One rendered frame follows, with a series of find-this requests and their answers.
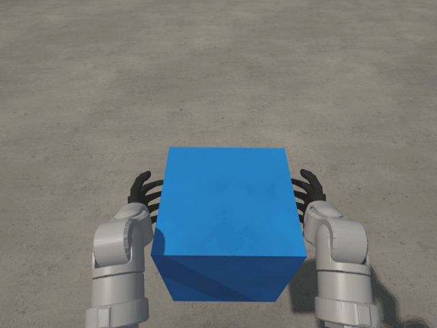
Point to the carton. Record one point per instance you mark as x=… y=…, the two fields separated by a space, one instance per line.
x=227 y=227

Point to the left robot hand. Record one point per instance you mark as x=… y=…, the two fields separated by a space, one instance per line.
x=137 y=192

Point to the right robot hand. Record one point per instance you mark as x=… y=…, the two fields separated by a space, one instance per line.
x=314 y=191

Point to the robot left forearm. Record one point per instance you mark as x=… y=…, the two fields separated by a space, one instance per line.
x=117 y=294

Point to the robot right forearm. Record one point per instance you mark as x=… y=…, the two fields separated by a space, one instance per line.
x=342 y=258

